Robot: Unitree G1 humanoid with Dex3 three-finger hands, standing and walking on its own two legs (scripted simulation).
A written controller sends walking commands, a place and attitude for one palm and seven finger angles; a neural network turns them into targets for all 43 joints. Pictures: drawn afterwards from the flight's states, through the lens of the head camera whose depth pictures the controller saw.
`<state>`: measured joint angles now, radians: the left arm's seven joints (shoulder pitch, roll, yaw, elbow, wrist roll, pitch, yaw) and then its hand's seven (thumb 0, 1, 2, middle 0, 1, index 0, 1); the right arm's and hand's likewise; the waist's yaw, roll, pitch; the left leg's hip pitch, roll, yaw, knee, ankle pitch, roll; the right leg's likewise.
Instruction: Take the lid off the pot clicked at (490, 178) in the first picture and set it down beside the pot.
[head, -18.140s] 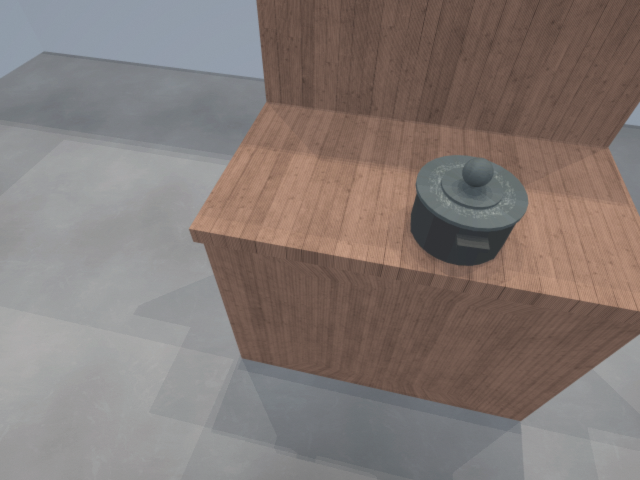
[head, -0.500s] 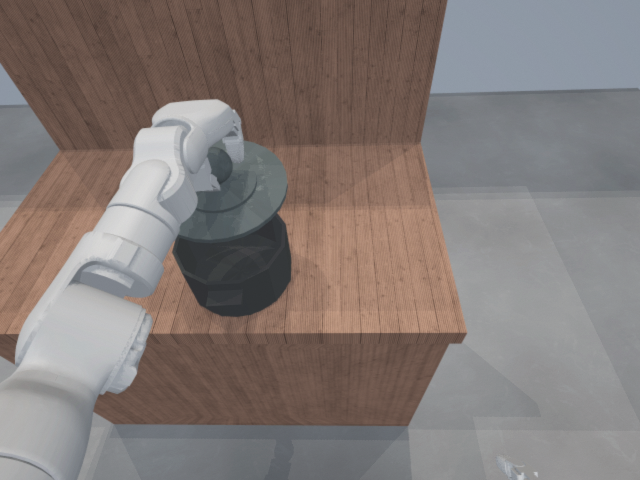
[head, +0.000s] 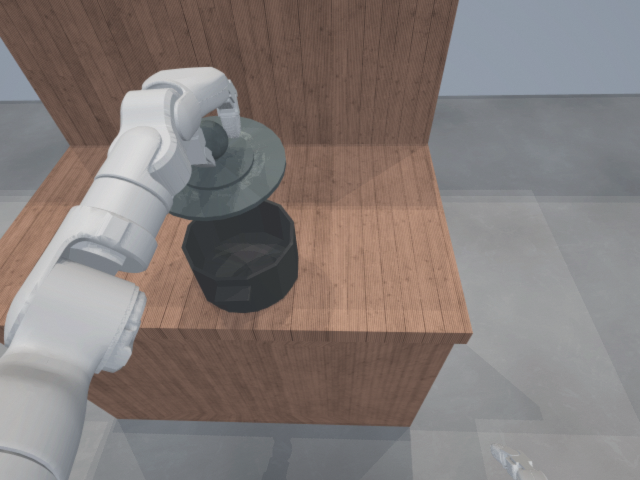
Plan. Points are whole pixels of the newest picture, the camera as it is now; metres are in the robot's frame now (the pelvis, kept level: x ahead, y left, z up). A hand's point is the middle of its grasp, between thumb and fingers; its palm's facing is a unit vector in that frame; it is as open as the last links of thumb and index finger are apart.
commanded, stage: lift the lid straight up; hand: left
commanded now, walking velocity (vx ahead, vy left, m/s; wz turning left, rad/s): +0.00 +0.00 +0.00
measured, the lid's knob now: (208, 140) +0.50 +0.14 +0.18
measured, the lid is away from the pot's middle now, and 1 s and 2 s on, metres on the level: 0.02 0.09 0.20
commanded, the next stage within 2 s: move the lid sideways beside the pot in 0.24 s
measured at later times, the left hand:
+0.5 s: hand (187, 131) +0.47 +0.15 +0.21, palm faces -0.25 -0.06 -0.97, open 7.9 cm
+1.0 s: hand (139, 136) +0.48 +0.22 +0.20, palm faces -0.29 -0.05 -0.96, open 7.9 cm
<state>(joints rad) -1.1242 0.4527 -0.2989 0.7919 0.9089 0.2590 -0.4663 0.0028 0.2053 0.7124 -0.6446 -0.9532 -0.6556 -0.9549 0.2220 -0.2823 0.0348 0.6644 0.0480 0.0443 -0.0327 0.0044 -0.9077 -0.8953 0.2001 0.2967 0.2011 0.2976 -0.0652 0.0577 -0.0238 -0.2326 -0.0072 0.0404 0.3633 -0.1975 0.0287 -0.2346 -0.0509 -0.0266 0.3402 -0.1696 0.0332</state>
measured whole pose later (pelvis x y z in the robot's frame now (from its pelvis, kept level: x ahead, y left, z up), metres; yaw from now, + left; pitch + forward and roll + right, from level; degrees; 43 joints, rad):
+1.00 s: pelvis +0.00 +0.01 +0.00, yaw +0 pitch +5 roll -1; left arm -1.13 0.61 -0.21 0.84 0.94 0.18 -0.52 0.00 0.21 0.71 -0.64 -0.95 -0.65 -0.96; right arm 0.25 -0.30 0.02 0.67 0.06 0.09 -0.04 0.00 -0.91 -0.90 0.20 0.30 0.20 0.30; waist -0.08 0.04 -0.01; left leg -0.26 0.00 0.04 0.38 -0.21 0.04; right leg -0.24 -0.05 -0.03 0.30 -0.15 0.04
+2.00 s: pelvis +0.01 +0.01 +0.00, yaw +0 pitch +8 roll -2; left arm -1.16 0.86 -0.07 1.00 0.98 0.02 -0.54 0.00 0.21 0.71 -0.64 -0.95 -0.65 -0.96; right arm 0.27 -0.31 0.03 0.70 0.08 0.13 -0.06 0.00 -0.91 -0.89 0.20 0.30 0.20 0.30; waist -0.11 0.02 0.00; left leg -0.31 0.00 0.03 0.40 -0.22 0.04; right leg -0.26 -0.04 -0.04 0.28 -0.14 0.04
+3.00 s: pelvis +0.01 +0.01 +0.00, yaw +0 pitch +9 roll -2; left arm -1.12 0.91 -0.04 1.08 0.98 -0.03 -0.52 0.00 0.21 0.71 -0.64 -0.95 -0.65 -0.96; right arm 0.28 -0.31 0.03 0.72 0.08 0.16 -0.07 0.00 -0.91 -0.89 0.20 0.30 0.20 0.30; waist -0.12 0.02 0.00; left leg -0.37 0.01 0.03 0.45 -0.24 0.04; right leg -0.31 -0.03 -0.04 0.31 -0.15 0.04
